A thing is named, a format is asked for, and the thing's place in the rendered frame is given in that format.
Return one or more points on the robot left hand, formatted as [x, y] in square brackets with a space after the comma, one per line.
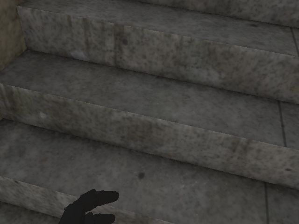
[75, 213]

